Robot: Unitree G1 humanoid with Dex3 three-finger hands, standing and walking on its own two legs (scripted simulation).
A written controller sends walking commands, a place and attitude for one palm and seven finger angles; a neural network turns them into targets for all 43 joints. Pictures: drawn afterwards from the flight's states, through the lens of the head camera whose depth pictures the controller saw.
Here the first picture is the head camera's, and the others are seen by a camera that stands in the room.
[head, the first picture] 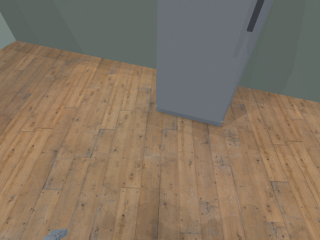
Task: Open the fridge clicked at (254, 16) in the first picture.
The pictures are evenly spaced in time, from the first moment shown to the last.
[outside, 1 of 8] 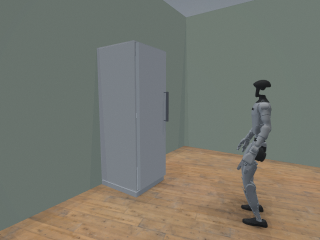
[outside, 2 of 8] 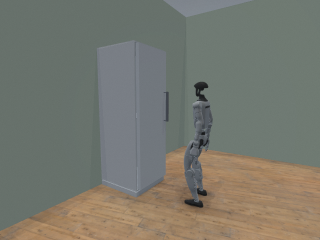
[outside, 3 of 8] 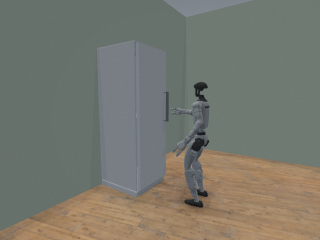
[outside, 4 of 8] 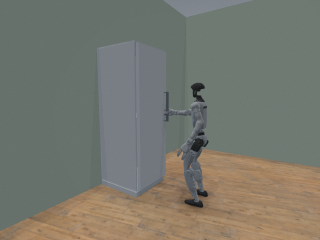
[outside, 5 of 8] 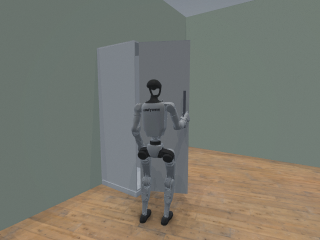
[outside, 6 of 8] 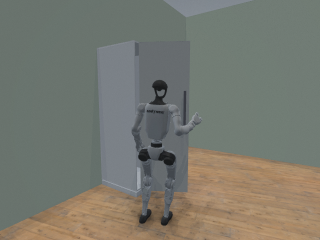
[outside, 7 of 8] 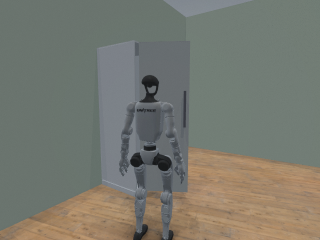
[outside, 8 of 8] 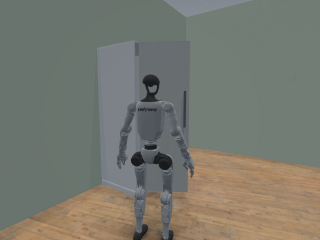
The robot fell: no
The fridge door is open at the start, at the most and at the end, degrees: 0 64 61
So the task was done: yes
